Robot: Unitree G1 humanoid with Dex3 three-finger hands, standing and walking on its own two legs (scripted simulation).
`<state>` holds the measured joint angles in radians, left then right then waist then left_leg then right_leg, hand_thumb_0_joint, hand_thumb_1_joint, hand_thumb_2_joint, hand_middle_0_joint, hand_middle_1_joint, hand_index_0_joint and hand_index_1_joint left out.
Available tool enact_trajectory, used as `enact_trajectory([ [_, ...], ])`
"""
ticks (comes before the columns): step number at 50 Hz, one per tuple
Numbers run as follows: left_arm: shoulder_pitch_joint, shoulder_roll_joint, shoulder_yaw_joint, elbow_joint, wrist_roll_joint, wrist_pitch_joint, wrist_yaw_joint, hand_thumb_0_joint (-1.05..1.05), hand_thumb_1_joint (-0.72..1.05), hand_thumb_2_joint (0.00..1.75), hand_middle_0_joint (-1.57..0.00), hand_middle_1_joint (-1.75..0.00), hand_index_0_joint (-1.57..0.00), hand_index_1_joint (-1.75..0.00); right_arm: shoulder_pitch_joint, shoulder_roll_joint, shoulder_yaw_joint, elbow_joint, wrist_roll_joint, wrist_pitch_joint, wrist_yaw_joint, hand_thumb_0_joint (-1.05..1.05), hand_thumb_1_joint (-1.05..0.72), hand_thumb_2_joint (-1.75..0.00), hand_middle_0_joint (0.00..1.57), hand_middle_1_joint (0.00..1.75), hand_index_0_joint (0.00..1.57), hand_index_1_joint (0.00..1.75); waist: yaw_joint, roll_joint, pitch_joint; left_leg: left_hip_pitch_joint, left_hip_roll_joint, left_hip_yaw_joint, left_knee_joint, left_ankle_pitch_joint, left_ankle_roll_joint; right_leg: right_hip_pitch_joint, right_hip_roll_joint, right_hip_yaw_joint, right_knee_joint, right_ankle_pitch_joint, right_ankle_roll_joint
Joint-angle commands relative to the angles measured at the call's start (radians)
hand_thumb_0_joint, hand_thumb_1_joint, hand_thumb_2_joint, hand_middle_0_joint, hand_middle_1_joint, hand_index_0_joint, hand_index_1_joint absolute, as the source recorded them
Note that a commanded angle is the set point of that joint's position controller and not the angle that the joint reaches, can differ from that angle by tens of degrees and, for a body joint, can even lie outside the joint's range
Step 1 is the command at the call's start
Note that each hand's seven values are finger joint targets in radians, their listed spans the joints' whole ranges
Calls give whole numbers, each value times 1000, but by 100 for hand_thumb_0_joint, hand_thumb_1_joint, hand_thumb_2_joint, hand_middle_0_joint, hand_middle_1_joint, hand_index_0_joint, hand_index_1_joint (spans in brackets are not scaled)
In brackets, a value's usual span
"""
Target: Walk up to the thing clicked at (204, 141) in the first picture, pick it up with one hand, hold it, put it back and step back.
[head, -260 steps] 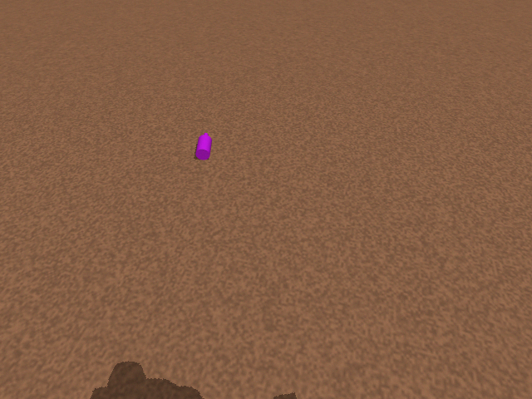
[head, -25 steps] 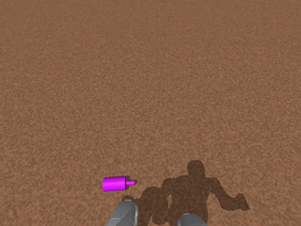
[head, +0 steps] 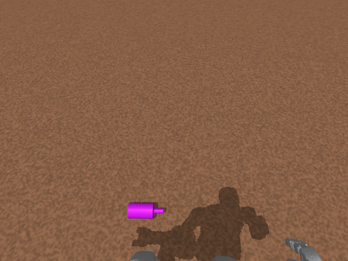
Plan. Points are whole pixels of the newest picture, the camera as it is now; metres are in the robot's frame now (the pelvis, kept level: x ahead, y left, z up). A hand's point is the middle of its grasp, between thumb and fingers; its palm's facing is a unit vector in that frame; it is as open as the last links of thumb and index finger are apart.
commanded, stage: walk up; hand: left
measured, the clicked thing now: (146, 210) +0.43 +0.19 -0.70
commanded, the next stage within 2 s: stand in 1.16 s
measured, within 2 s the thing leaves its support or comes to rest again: neither
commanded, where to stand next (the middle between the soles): +0.09 +0.02 m, yaw -1 degrees
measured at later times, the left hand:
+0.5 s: hand out of the picture +0.09 +0.27 -0.12, palm faces -0.03 -0.92 -0.38, open 7.4 cm
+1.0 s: hand out of the picture +0.11 +0.26 -0.12, palm faces -0.03 -0.93 -0.37, open 7.4 cm
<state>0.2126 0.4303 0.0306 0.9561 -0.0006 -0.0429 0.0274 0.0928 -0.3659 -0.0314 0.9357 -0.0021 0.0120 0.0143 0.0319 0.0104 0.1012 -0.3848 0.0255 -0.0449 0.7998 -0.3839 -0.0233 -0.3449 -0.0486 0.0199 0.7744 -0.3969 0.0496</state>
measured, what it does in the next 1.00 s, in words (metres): stands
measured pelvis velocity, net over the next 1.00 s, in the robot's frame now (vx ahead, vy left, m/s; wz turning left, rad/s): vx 0.02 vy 0.00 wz -0.01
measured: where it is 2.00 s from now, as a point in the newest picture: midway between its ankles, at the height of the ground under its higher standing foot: outside the picture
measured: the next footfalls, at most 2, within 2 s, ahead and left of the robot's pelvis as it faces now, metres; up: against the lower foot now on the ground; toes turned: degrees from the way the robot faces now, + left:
none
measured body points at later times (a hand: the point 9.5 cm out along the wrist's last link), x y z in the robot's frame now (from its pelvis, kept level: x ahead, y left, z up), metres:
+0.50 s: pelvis +0.00 +0.01 +0.03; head +0.02 +0.01 +0.48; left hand +0.09 +0.32 -0.10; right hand +0.11 -0.30 -0.10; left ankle +0.03 +0.14 -0.71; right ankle +0.01 -0.16 -0.71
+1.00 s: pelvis +0.02 +0.00 +0.04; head +0.03 +0.00 +0.49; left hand +0.11 +0.31 -0.09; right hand +0.09 -0.30 -0.10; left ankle +0.03 +0.14 -0.71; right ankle +0.01 -0.16 -0.71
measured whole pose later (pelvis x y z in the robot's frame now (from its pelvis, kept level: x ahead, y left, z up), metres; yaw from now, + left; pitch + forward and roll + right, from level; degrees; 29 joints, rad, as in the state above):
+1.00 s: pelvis +0.02 +0.00 +0.04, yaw -1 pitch -2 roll +0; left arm 0.07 0.36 0.01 1.15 0.01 -0.03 0.01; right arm 0.08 -0.35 -0.04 1.15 -0.01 0.02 0.02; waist -0.01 0.00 0.06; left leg -0.16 0.02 -0.02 0.38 -0.19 -0.02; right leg -0.13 -0.06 0.04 0.37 -0.20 0.06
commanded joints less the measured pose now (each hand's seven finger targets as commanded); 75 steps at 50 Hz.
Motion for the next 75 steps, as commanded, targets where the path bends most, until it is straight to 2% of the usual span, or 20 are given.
enact_trajectory([
  [1, -61, 272, 49, -38, 8, -23, 10, 0, 90, 90, -20, -30, -20, -30, 3, -235, -55, -9, 4, -11, -13, 0, -90, -90, 20, 30, 20, 30, -51, -14, -82, 103, 22, -78, -155, 111, 69, -64, -148, 219, -260, 81, -149],
  [3, -85, 217, 30, -28, 4, -14, 8, 0, 90, 90, -20, -30, -20, -30, -25, -257, -61, 5, -1, -18, -7, 0, -90, -90, 20, 30, 20, 30, -41, 53, -85, 106, 94, -186, -310, 48, 118, -49, -28, 49, -158, 80, -83],
  [4, -71, 199, 26, -10, 2, -11, 7, 0, 90, 90, -20, -30, -20, -30, -46, -257, -56, 9, -1, -22, -5, 0, -90, -90, 20, 30, 20, 30, -23, 82, -88, 77, 152, -264, -375, 34, 150, -14, 19, -6, -100, 34, -63],
  [5, -56, 193, 26, 4, 1, -9, 6, 0, 90, 90, -20, -30, -20, -30, -51, -267, -56, 9, -4, -26, -4, 0, -90, -90, 20, 30, 20, 30, -16, 82, -86, 65, 179, -290, -397, 50, 171, 13, 27, -14, -98, 2, -59],
  [6, -48, 186, 24, 16, 2, -9, 5, 0, 90, 90, -20, -30, -20, -30, -73, -271, -55, 11, -7, -27, -5, 0, -90, -90, 20, 30, 20, 30, -7, 101, -89, 53, 175, -269, -401, 63, 170, 37, 23, -13, -124, -1, -61],
  [8, -31, 181, 22, 39, -2, -18, 2, 0, 90, 90, -20, -30, -20, -30, -113, -250, -46, 15, -3, -27, -6, 0, -90, -90, 20, 30, 20, 30, 9, 126, -118, 64, 133, -180, -360, 152, 128, 109, 2, 10, -212, 103, -67],
  [11, -75, 200, 22, 56, -2, -24, 1, 0, 90, 90, -20, -30, -20, -30, -100, -223, -40, 43, 2, -24, -8, 0, -90, -90, 20, 30, 20, 30, -8, 90, -146, 99, 85, -112, -330, 239, 76, 158, -41, 60, -260, 274, -77],
  [13, -100, 202, 18, 63, -2, -26, 3, 0, 90, 90, -20, -30, -20, -30, -93, -221, -40, 62, 6, -24, -9, 0, -90, -90, 20, 30, 20, 30, -18, 59, -168, 155, 76, -83, -311, 349, 70, 162, -59, 63, -281, 357, -76],
  [14, -110, 206, 17, 63, -3, -24, 5, 0, 90, 90, -20, -30, -20, -30, -96, -227, -44, 65, 2, -23, -10, 0, -90, -90, 20, 30, 20, 30, -24, 51, -172, 178, 73, -73, -315, 358, 73, 151, -59, 55, -287, 368, -72],
  [19, -141, 194, 10, 92, -1, -19, 3, 0, 90, 90, -20, -30, -20, -30, -107, -214, -44, 100, 6, -14, -6, 0, -90, -90, 20, 30, 20, 30, -29, 16, -180, 221, 73, -57, -344, 337, 67, 164, -75, 62, -344, 333, -75],
  [24, -168, 188, 7, 114, 5, -12, -2, 0, 90, 90, -20, -30, -20, -30, -117, -217, -42, 119, 3, -7, 1, 0, -90, -90, 20, 30, 20, 30, -33, -13, -132, 205, 70, -63, -411, 187, 60, 150, -73, 70, -410, 223, -69],
  [34, -196, 174, 14, 132, 9, -8, -8, 0, 90, 90, -20, -30, -20, -30, -91, -215, -42, 153, -1, -12, 0, 0, -90, -90, 20, 30, 20, 30, -39, -27, -145, 251, 73, -42, -456, 284, 46, 193, -79, 61, -458, 275, -64],
  [39, -185, 167, 14, 136, 10, -2, -10, 0, 90, 90, -20, -30, -20, -30, -96, -217, -43, 154, -5, -11, 1, 0, -90, -90, 20, 30, 20, 30, -31, -2, -112, 221, 79, -63, -502, 163, 47, 182, -65, 52, -461, 205, -61],
  [46, -184, 163, 19, 135, 10, -4, -8, 0, 90, 90, -20, -30, -20, -30, -77, -207, -42, 155, -2, -16, -3, 0, -90, -90, 20, 30, 20, 30, -34, 1, -147, 261, 78, -40, -474, 346, 43, 217, -75, 52, -456, 329, -59],
  [57, -190, 155, 19, 126, 11, 2, -7, 0, 90, 90, -20, -30, -20, -30, -58, -205, -44, 151, -3, -11, -5, 0, -90, -90, 20, 30, 20, 30, -38, -4, -145, 274, 82, -39, -482, 353, 44, 222, -75, 45, -452, 332, -57],
  [58, -177, 150, 19, 128, 3, 8, -11, 0, 90, 90, -20, -30, -20, -30, -71, -181, -31, 147, -4, -21, -7, 0, -90, -90, 20, 30, 20, 30, -38, -61, -122, 268, 96, -57, -503, 353, 33, 205, -70, 53, -465, 320, -52],
  [63, -162, 142, 23, 119, 5, 13, -16, 0, 90, 90, -20, -30, -20, -30, -78, -202, -33, 147, -7, -31, -12, 0, -90, -90, 20, 30, 20, 30, -33, -1, -133, 266, 91, -46, -510, 315, 28, 228, -72, 60, -476, 310, -52],
  [68, -162, 147, 25, 111, 5, 10, -17, 0, 90, 90, -20, -30, -20, -30, -72, -195, -30, 148, -4, -37, -15, 0, -90, -90, 20, 30, 20, 30, -40, 1, -174, 312, 99, -32, -487, 449, 27, 251, -80, 63, -465, 426, -54],
  [74, -157, 143, 27, 111, 7, 16, -20, 0, 90, 90, -20, -30, -20, -30, -88, -194, -27, 145, -4, -38, -17, 0, -90, -90, 20, 30, 20, 30, -33, 1, -140, 294, 97, -34, -504, 378, 24, 238, -71, 56, -476, 359, -55],
  [75, -161, 141, 26, 112, 5, 18, -21, 0, 90, 90, -20, -30, -20, -30, -73, -193, -25, 149, -3, -37, -17, 0, -90, -90, 20, 30, 20, 30, -42, 9, -134, 278, 91, -31, -513, 343, 22, 239, -70, 60, -483, 338, -53],
])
